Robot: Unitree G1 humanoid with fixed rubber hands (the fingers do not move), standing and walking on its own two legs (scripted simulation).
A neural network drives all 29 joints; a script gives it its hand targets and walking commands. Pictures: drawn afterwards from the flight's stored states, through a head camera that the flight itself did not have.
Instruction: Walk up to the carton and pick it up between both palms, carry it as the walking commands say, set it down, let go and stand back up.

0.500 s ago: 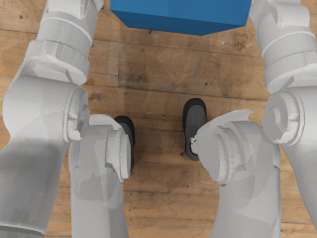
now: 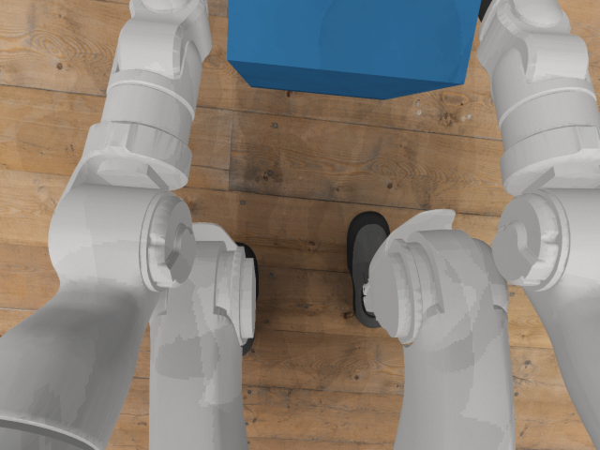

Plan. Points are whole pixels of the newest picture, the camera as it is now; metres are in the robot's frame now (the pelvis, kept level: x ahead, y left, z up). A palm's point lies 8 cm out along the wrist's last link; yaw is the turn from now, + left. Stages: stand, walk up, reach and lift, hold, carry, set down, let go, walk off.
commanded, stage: reach and lift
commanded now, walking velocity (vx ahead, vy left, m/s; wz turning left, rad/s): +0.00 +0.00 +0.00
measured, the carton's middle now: out of the picture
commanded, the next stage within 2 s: none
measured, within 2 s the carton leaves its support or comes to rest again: leaves its support in 0.12 s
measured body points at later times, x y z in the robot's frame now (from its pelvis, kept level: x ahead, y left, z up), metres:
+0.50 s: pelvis -0.01 +0.00 +0.03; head +0.35 -0.02 +0.30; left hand +0.58 +0.08 -0.11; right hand +0.53 -0.21 -0.12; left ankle +0.08 +0.11 -0.33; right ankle +0.12 -0.13 -0.33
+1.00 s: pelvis +0.00 -0.01 +0.07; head +0.34 -0.02 +0.36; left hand +0.57 +0.09 -0.05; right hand +0.53 -0.20 -0.06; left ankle +0.08 +0.11 -0.33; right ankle +0.12 -0.13 -0.33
